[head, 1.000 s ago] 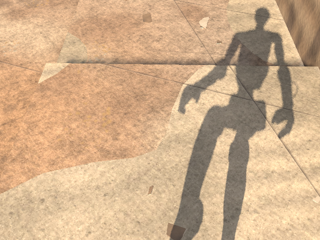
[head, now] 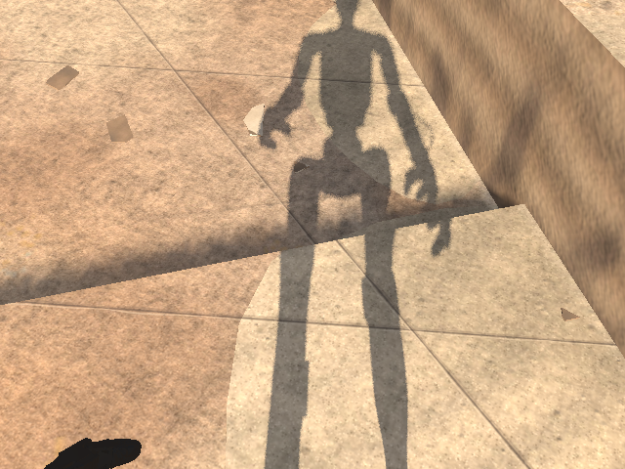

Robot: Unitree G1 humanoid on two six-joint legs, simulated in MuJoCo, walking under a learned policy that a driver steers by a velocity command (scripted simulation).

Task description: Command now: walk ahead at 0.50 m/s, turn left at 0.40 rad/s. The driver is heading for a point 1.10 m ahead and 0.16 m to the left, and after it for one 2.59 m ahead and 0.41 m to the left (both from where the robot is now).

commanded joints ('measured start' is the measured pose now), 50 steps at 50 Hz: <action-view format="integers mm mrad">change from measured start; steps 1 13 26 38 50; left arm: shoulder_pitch -89 138 90 189 205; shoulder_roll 70 78 206 123 93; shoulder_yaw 17 39 80 30 30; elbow -82 11 85 117 155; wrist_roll -11 9 -37 -16 -17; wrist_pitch -23 -12 27 90 70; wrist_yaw -8 1 31 21 1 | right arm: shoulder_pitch -9 -82 -252 -237 -274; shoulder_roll -187 -137 -116 -151 -177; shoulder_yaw -48 -40 -44 -38 -61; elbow -64 -146 -267 -232 -147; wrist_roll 9 3 -15 -40 3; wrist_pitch -3 14 49 38 17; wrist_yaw -14 -9 56 6 -1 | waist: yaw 20 125 104 108 137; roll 117 -87 -57 165 110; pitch -20 -22 -62 -170 -65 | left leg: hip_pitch -83 -608 -341 -161 -163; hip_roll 221 177 121 277 332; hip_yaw -207 -18 127 -128 -10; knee -75 859 315 -79 -125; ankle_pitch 134 -130 123 -64 -343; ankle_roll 149 -52 -27 199 113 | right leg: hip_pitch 137 553 524 142 290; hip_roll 55 -223 -210 -34 -16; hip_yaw -27 229 -196 -91 -166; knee -101 -417 -280 385 -37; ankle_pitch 105 -124 490 -324 -194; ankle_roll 9 -221 -181 12 -112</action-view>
